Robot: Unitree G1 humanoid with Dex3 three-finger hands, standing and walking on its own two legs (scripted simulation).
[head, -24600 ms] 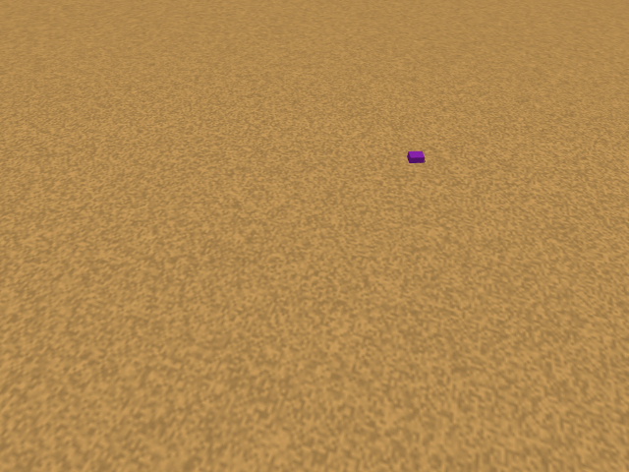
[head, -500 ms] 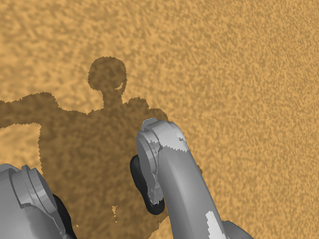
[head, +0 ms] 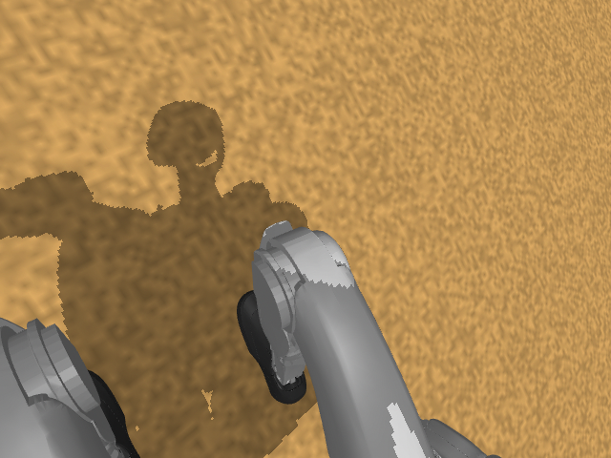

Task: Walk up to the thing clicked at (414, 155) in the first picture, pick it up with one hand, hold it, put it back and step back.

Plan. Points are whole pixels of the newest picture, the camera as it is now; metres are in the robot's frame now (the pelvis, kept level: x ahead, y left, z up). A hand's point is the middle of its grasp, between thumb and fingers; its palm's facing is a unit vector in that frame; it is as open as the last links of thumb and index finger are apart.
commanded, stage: open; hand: left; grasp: from above
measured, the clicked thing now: out of the picture +0.44 +0.33 -0.29
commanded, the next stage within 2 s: withdraw in 0.76 s
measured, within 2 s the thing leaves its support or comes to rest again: neither
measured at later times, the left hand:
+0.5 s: hand out of the picture +0.43 +0.32 -0.25, palm faces -0.32 -0.30 -0.90, open 12.9 cm
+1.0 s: hand out of the picture +0.43 +0.32 -0.25, palm faces -0.30 -0.31 -0.90, open 13.5 cm
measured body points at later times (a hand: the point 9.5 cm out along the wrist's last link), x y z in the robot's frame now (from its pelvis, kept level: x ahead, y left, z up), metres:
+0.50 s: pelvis +0.00 +0.00 +0.00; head +0.28 +0.12 +0.33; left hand +0.44 +0.33 -0.20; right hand +0.02 -0.24 -0.05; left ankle +0.07 +0.14 -0.27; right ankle +0.12 -0.13 -0.27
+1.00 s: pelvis +0.00 +0.00 +0.01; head +0.28 +0.12 +0.33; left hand +0.45 +0.34 -0.20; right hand +0.02 -0.24 -0.04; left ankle +0.07 +0.14 -0.27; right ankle +0.12 -0.13 -0.27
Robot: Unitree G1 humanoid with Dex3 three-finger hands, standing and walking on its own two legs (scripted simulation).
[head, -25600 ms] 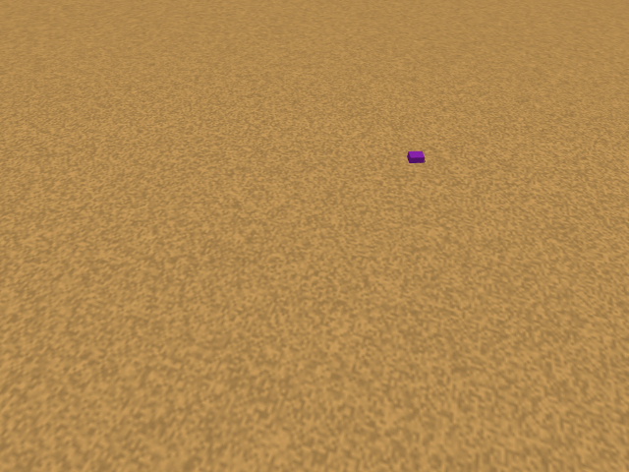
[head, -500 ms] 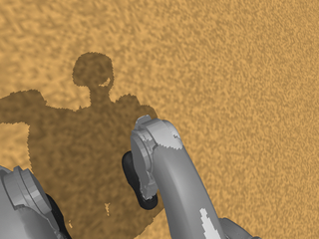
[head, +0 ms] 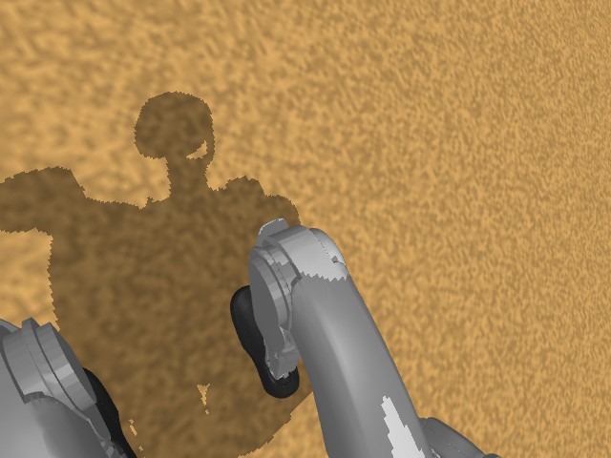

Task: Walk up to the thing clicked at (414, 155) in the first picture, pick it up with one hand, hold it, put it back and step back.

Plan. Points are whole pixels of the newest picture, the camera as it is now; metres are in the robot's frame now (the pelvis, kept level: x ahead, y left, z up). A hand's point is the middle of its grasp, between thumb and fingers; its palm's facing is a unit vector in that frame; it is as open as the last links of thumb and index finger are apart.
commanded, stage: withdraw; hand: left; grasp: from above
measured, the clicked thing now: out of the picture +0.44 +0.33 -0.30
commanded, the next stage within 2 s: home in 0.80 s
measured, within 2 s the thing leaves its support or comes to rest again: neither
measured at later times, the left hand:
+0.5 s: hand out of the picture +0.40 +0.33 -0.12, palm faces -0.49 -0.13 -0.86, open 13.9 cm
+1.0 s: hand out of the picture +0.44 +0.34 -0.16, palm faces -0.36 -0.11 -0.93, open 13.5 cm
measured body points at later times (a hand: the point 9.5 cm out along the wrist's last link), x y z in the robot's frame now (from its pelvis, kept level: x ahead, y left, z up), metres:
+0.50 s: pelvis +0.00 -0.01 +0.03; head +0.20 +0.08 +0.42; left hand +0.42 +0.34 -0.07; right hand +0.14 -0.26 -0.08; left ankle +0.07 +0.14 -0.28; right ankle +0.12 -0.13 -0.28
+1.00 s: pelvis +0.01 -0.01 +0.00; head +0.25 +0.08 +0.37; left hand +0.46 +0.35 -0.11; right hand +0.05 -0.28 -0.09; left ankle +0.07 +0.14 -0.28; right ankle +0.12 -0.13 -0.28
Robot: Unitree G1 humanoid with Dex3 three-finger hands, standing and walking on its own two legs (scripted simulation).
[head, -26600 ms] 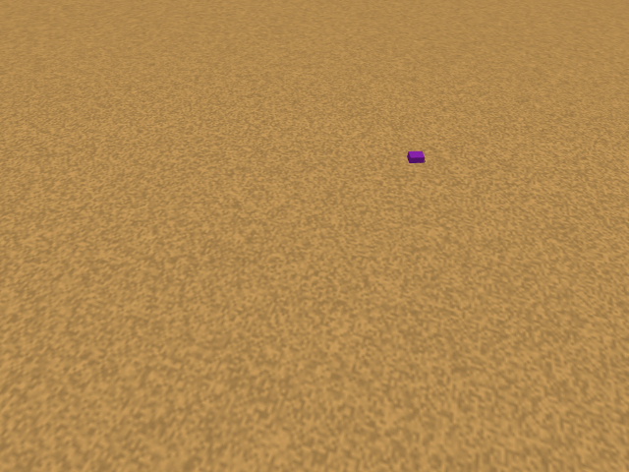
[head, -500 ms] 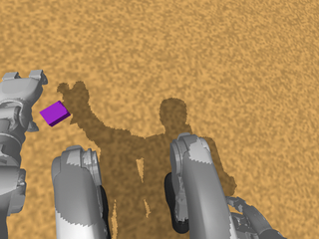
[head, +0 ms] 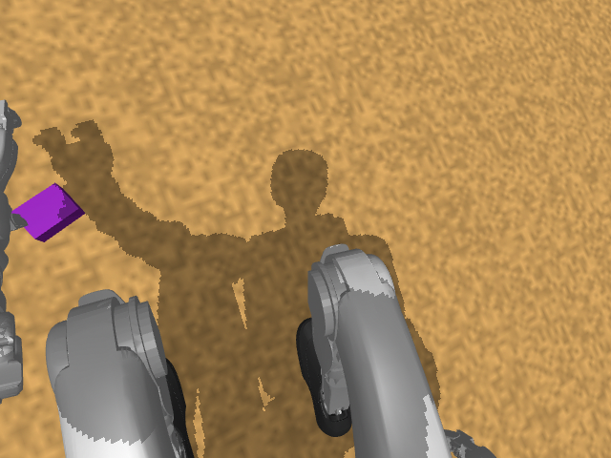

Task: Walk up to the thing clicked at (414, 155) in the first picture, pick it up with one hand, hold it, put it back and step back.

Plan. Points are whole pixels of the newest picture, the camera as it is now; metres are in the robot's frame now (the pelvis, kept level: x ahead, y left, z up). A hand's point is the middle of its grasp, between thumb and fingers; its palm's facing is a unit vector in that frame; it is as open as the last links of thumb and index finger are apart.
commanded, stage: home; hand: left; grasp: from above
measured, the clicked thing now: (49, 212) +0.46 +0.30 -0.30
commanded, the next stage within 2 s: none
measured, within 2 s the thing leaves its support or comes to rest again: neither
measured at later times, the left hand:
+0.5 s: hand out of the picture +0.30 +0.27 +0.05, palm faces -0.22 -0.68 -0.70, open 7.8 cm
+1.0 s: hand out of the picture +0.23 +0.23 +0.27, palm faces +0.19 -0.95 -0.25, open 7.4 cm
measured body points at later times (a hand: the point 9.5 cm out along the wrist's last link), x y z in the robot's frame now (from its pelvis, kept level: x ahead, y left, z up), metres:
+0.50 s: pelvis +0.00 +0.00 +0.16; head +0.16 +0.05 +0.58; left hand +0.31 +0.31 +0.09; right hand +0.24 -0.24 +0.05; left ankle +0.07 +0.14 -0.29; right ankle +0.10 -0.13 -0.29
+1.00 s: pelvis +0.05 +0.01 +0.35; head +0.12 +0.04 +0.79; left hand +0.22 +0.28 +0.29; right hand +0.24 -0.20 +0.26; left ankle +0.07 +0.14 -0.29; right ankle +0.10 -0.13 -0.29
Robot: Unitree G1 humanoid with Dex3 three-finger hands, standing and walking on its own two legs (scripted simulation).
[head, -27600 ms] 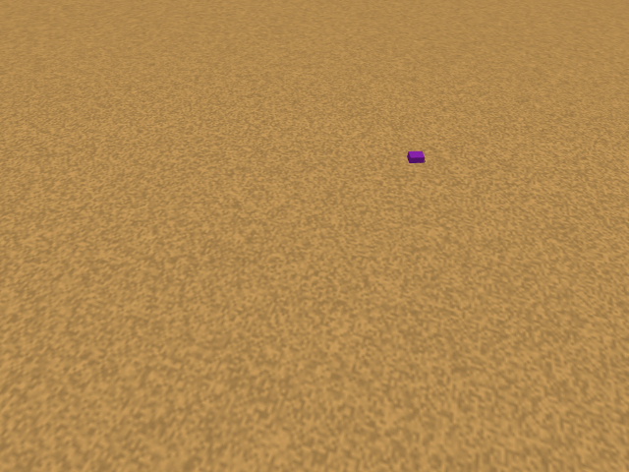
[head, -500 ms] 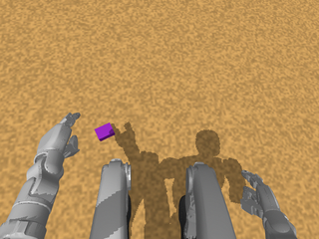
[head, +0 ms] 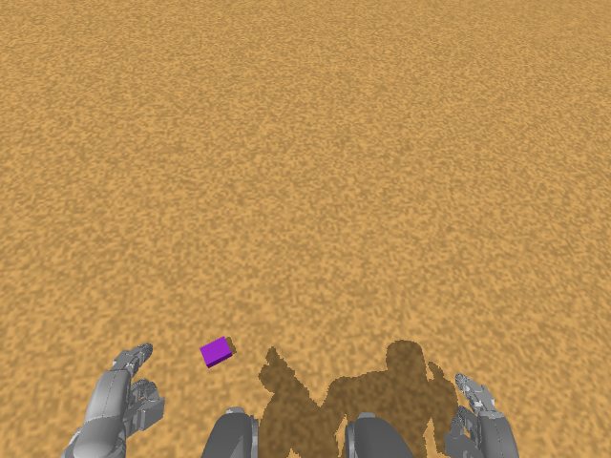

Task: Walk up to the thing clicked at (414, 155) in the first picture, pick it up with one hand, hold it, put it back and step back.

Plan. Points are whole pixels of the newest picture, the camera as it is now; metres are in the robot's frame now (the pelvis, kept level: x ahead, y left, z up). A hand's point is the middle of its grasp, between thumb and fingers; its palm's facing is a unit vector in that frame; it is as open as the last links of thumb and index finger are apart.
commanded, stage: home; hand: left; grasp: from above
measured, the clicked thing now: (216, 352) +0.44 +0.22 -0.65
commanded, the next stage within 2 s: none
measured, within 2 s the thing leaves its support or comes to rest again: neither
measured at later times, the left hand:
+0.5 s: hand (146, 422) +0.18 +0.18 +0.00, palm faces +0.09 -0.98 -0.19, open 7.4 cm
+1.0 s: hand (148, 426) +0.18 +0.18 +0.00, palm faces +0.07 -0.98 -0.20, open 7.4 cm
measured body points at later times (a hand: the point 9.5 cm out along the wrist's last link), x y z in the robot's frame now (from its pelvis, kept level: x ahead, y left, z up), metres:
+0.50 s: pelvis +0.03 -0.01 +0.05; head +0.04 +0.00 +0.50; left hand +0.17 +0.23 +0.02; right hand +0.21 -0.24 +0.00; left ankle +0.04 +0.13 -0.63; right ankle +0.02 -0.14 -0.63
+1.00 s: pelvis +0.02 -0.01 +0.05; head +0.03 +0.00 +0.50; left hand +0.17 +0.23 +0.02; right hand +0.18 -0.25 -0.02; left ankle +0.04 +0.13 -0.63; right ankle +0.02 -0.14 -0.63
